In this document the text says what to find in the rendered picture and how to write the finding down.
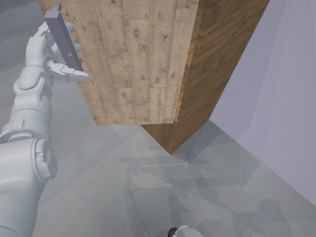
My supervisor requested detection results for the handle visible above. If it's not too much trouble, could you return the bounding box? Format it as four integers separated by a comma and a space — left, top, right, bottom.
44, 2, 84, 72

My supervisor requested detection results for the robot right shin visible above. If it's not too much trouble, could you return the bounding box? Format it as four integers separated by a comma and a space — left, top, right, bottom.
176, 225, 189, 233

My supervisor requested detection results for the left robot hand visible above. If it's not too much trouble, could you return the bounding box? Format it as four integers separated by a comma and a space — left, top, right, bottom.
26, 22, 91, 84

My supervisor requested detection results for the right robot foot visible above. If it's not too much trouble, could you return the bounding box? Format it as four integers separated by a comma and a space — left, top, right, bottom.
168, 227, 178, 237

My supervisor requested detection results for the robot left forearm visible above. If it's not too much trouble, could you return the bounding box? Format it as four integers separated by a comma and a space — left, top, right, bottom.
0, 66, 53, 144

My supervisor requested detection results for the cupboard door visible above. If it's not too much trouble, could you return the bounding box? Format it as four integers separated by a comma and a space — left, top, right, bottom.
37, 0, 199, 126

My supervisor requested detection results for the robot left upper arm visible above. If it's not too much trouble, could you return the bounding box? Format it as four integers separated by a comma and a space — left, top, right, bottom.
0, 137, 58, 237

